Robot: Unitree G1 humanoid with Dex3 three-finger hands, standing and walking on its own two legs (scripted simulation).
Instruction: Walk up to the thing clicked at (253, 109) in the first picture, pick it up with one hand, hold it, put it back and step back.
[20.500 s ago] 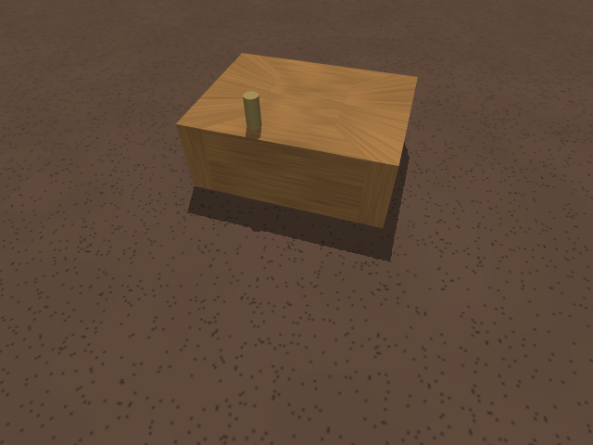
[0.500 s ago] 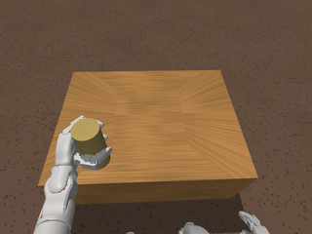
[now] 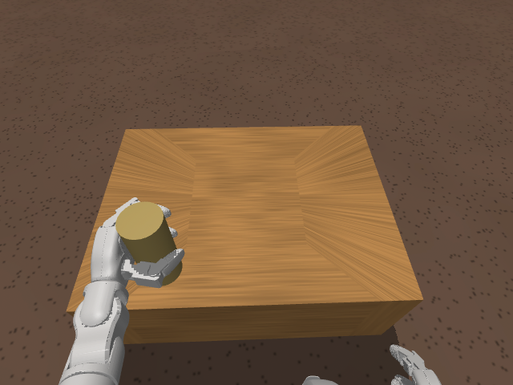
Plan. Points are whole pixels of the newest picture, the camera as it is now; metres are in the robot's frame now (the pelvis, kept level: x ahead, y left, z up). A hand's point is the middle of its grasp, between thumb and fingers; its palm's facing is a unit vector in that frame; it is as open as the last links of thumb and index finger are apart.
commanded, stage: hold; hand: left
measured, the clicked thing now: (153, 246) +0.33 +0.17 +0.04
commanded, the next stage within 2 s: none
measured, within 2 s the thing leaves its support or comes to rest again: neither
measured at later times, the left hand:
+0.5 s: hand (145, 252) +0.31 +0.17 +0.04, palm faces +0.02 -1.00 -0.02, open 8.8 cm
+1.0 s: hand (145, 252) +0.31 +0.17 +0.05, palm faces +0.01 -1.00 -0.03, open 8.8 cm
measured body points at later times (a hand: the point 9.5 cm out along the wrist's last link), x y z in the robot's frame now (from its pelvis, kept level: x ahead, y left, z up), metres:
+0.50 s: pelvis +0.00 +0.01 +0.00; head +0.03 +0.02 +0.45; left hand +0.31 +0.23 +0.05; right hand +0.13 -0.24 -0.10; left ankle -0.01 +0.11 -0.70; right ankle +0.04 -0.11 -0.70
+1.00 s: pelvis +0.00 +0.01 +0.00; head +0.03 +0.02 +0.45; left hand +0.30 +0.23 +0.05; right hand +0.13 -0.24 -0.10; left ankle -0.01 +0.11 -0.70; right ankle +0.04 -0.11 -0.70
